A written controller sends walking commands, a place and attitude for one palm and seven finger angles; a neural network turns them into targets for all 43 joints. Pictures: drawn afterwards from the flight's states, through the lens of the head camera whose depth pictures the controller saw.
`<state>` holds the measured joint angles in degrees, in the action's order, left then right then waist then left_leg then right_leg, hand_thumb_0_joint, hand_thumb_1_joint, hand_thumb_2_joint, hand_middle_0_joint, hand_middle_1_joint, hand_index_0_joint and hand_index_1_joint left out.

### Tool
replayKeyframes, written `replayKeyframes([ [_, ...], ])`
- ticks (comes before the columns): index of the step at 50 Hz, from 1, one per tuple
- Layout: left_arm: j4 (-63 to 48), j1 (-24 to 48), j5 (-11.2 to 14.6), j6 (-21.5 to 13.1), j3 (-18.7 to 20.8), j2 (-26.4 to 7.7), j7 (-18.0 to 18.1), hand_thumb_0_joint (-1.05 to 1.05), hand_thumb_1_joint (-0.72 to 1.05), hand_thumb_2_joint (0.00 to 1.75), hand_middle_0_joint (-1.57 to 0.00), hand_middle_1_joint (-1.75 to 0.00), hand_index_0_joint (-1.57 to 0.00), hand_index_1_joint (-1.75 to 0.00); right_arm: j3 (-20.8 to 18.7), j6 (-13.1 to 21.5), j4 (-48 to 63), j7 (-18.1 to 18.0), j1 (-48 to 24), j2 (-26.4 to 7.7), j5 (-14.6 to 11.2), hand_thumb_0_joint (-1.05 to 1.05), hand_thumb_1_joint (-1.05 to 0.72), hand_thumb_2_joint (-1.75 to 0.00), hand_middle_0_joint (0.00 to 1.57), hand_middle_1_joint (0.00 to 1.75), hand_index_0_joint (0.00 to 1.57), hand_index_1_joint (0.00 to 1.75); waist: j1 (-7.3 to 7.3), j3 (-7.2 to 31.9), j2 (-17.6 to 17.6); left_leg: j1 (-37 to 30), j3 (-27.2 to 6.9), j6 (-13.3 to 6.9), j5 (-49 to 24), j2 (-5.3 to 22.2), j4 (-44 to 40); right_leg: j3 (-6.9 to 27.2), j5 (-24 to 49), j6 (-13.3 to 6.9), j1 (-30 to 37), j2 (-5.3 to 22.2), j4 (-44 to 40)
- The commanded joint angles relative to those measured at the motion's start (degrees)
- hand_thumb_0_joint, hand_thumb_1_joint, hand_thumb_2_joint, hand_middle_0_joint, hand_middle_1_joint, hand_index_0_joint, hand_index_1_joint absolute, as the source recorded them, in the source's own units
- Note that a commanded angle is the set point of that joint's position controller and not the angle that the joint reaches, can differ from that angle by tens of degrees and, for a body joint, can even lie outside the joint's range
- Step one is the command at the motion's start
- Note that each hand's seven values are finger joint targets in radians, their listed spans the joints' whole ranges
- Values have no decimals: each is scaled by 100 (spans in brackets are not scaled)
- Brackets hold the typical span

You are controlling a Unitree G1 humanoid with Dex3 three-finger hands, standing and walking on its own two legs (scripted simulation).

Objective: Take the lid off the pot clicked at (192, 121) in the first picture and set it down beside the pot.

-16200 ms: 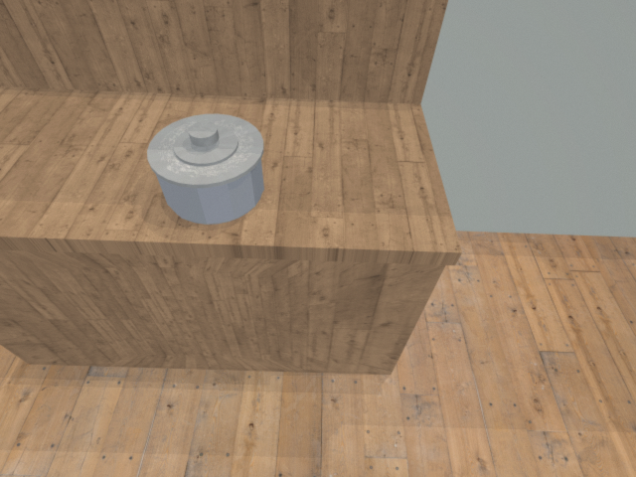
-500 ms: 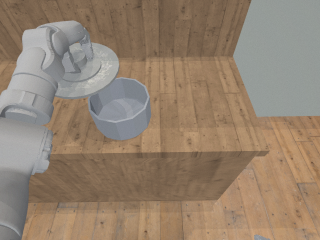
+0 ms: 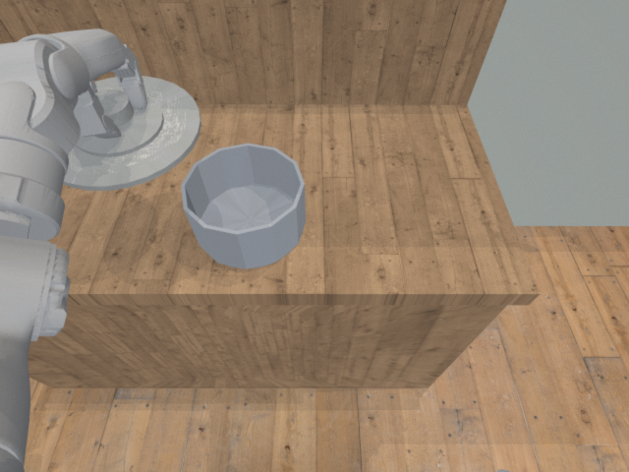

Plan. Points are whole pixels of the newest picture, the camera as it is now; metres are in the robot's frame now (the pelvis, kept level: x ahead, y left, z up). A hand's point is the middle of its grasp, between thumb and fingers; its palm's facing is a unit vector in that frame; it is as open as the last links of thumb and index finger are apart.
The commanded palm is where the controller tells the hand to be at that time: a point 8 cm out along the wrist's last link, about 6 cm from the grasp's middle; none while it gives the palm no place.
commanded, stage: move the lid sideways beside the pot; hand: left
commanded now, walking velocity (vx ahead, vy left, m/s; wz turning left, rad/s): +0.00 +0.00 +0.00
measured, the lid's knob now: (110, 108) +0.51 +0.24 +0.18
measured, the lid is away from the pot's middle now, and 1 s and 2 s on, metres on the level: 0.14 0.26 0.23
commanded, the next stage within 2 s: lower the lid onto the table in 1.08 s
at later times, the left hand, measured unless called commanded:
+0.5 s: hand (45, 127) +0.47 +0.29 +0.19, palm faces -0.38 -0.09 -0.92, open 7.8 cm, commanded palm +0.51 +0.30 +0.28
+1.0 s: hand (4, 128) +0.48 +0.35 +0.18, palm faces -0.39 -0.11 -0.92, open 7.8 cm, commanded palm +0.52 +0.34 +0.28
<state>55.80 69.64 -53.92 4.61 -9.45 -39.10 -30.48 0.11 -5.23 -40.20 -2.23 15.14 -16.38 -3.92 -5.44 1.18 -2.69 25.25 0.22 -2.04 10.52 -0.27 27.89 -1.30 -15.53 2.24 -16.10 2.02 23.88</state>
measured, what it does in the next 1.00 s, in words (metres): stands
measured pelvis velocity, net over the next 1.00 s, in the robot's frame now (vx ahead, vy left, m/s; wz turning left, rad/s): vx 0.01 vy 0.01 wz -0.02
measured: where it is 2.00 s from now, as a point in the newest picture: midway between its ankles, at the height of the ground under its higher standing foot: outside the picture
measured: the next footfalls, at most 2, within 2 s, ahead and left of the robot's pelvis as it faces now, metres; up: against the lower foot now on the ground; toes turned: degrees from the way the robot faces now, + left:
none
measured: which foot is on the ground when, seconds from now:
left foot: down 0.00-1.00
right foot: down 0.00-1.00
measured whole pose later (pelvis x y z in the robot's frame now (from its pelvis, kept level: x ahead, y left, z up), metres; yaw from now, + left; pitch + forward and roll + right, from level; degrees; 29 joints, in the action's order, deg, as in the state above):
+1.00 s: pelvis +0.01 +0.01 -0.01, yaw -1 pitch +11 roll -3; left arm 60.1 70.2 -55.7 -3.5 -4.2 -54.3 -34.1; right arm 1.3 -8.1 -41.0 -4.3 16.5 -16.9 -5.3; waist -5.9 -0.1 -1.5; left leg 30.7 0.2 -2.8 13.1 0.7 32.7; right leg -1.1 -15.6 2.6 -19.6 1.0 24.4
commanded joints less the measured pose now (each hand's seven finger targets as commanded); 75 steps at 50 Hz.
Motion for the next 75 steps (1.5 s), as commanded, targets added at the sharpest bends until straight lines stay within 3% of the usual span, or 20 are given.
replayKeyframes([
  [1, -1234, 3589, -163, -42, 730, -2058, 374, 0, 65, 98, -79, -107, -81, -106, -331, 114, 526, -89, 214, -1025, -13, 0, -90, -90, 20, 30, 20, 30, -47, 2746, -123, -2569, -175, -289, -1846, -148, 107, -255, 1922, -389, -264, -468, -199],
  [5, -1423, 3709, -88, -155, 485, -1819, 307, 0, 65, 98, -79, -107, -81, -106, -352, 117, 545, -114, 201, -1013, -32, 0, -90, -90, 20, 30, 20, 30, -74, 2757, -416, -2821, -219, -296, -2144, -122, 164, -290, 1856, -401, -487, -477, -225],
  [7, -1606, 3818, -130, -218, 725, -2120, 321, 0, 65, 98, -79, -107, -81, -106, -356, 114, 552, -132, 241, -1016, -9, 0, -90, -90, 20, 30, 20, 30, -59, 2936, -497, -2924, -217, -309, -2107, -112, 168, -272, 1832, -390, -416, -489, -213],
  [13, -933, 3368, -139, -300, 761, -2341, 262, 0, 65, 98, -79, -107, -81, -106, -303, 52, 501, -186, 267, -1063, -59, 0, -90, -90, 20, 30, 20, 30, -74, 2472, -163, -2312, -99, -326, -1450, -148, 107, -282, 1719, -382, -316, -478, -256],
  [16, -1471, 3672, -166, -415, 828, -2540, 260, 0, 65, 98, -79, -107, -81, -106, -323, 40, 510, -197, 265, -1070, -44, 0, -90, -90, 20, 30, 20, 30, -55, 2829, -499, -2629, -127, -338, -1796, -116, 186, -248, 1850, -384, -268, -488, -218],
  [19, -829, 3328, -101, -449, 729, -2497, 165, 0, 65, 98, -79, -107, -81, -106, -277, -19, 447, -241, 278, -1100, -110, 0, -90, -90, 20, 30, 20, 30, -122, 2318, -280, -2205, -71, -329, -1243, -109, 97, -284, 1548, -359, -391, -477, -295],
  [30, -1373, 3506, 19, -842, 980, -3065, 96, 0, 65, 98, -79, -107, -81, -106, -276, -9, 338, -326, 419, -1165, -111, 0, -90, -90, 20, 30, 20, 30, -84, 2786, -926, -2651, -85, -363, -1943, -36, 294, -288, 1768, -364, -452, -501, -194],
  [34, -968, 3260, -22, -835, 1018, -3121, 60, 0, 65, 98, -79, -107, -81, -106, -266, -60, 283, -329, 550, -1171, -135, 0, -90, -90, 20, 30, 20, 30, -140, 2557, -652, -2442, -73, -359, -1732, -26, 325, -340, 1625, -332, -550, -546, -206],
  [39, -1095, 3345, -105, -887, 1238, -3470, 70, 0, 65, 98, -79, -107, -81, -106, -249, -120, 314, -317, 585, -1176, -123, 0, -90, -90, 20, 30, 20, 30, -85, 2821, -889, -2581, -120, -351, -2263, 5, 427, -332, 1767, -329, -543, -566, -133],
  [45, -807, 3174, -72, -879, 1061, -3297, 13, 0, 65, 98, -79, -107, -81, -106, -245, -145, 297, -298, 615, -1205, -144, 0, -90, -90, 20, 30, 20, 30, -109, 2717, -771, -2519, -98, -360, -2306, 35, 505, -358, 1740, -328, -737, -558, -97],
  [50, -1367, 3537, -65, -902, 1055, -3273, 22, 0, 65, 98, -79, -107, -81, -106, -274, -116, 270, -313, 656, -1182, -100, 0, -90, -90, 20, 30, 20, 30, -91, 3039, -1239, -3070, -218, -358, -2967, 67, 585, -368, 1731, -329, -946, -608, -73],
  [52, -1278, 3404, -60, -885, 1163, -3320, 24, 0, 65, 98, -79, -107, -81, -106, -281, -135, 281, -305, 710, -1166, -87, 0, -90, -90, 20, 30, 20, 30, -113, 3098, -1057, -3012, -231, -363, -2818, 47, 594, -378, 1650, -300, -904, -624, -75],
  [54, -933, 3322, -3, -825, 955, -3074, -25, 0, 65, 98, -79, -107, -81, -106, -270, -163, 235, -303, 689, -1176, -137, 0, -90, -90, 20, 30, 20, 30, -174, 2729, -701, -2662, -176, -351, -2271, 38, 523, -413, 1517, -294, -941, -597, -120],
  [55, -1012, 3349, 12, -857, 931, -3066, -32, 0, 65, 98, -79, -107, -81, -106, -274, -154, 243, -298, 638, -1204, -137, 0, -90, -90, 20, 30, 20, 30, -137, 2794, -853, -2719, -154, -353, -2406, 55, 539, -391, 1588, -320, -963, -563, -94],
  [59, -1217, 3548, -130, -861, 1226, -3492, 49, 0, 65, 98, -79, -107, -81, -106, -243, -155, 295, -300, 670, -1186, -108, 0, -90, -90, 20, 30, 20, 30, -96, 3004, -937, -2719, -193, -338, -2374, 33, 547, -383, 1600, -335, -761, -594, -57],
  [64, -789, 3472, -104, -718, 807, -2960, 2, 0, 65, 98, -79, -107, -81, -106, -260, -135, 283, -255, 662, -1193, -145, 0, -90, -90, 20, 30, 20, 30, -173, 2601, -793, -2507, -162, -320, -1924, 20, 496, -407, 1392, -333, -984, -594, -88],
  [68, -422, 3213, -173, -763, 970, -3223, 59, 0, 65, 98, -79, -107, -81, -106, -219, -131, 323, -284, 719, -1195, -153, 0, -90, -90, 20, 30, 20, 30, -184, 2571, -520, -2076, -61, -337, -1486, -29, 495, -361, 1408, -329, -746, -593, -31],
  [71, -1014, 3543, -178, -841, 1089, -3431, 104, 0, 65, 98, -79, -107, -81, -106, -225, -139, 340, -311, 697, -1209, -135, 0, -90, -90, 20, 30, 20, 30, -148, 2875, -866, -2352, -79, -341, -1853, 19, 535, -343, 1587, -339, -686, -589, 14],
  [72, -961, 3537, -193, -841, 977, -3255, 105, 0, 65, 98, -79, -107, -81, -106, -233, -125, 346, -329, 716, -1184, -136, 0, -90, -90, 20, 30, 20, 30, -171, 2856, -973, -2455, -104, -339, -1970, 20, 549, -351, 1539, -345, -798, -606, 6],
  [75, -739, 3164, -118, -924, 1131, -3366, 106, 0, 65, 98, -79, -107, -81, -106, -232, -72, 310, -351, 760, -1208, -130, 0, -90, -90, 20, 30, 20, 30, -132, 2787, -744, -2384, -91, -357, -1940, 39, 595, -357, 1550, -341, -808, -596, 23],
])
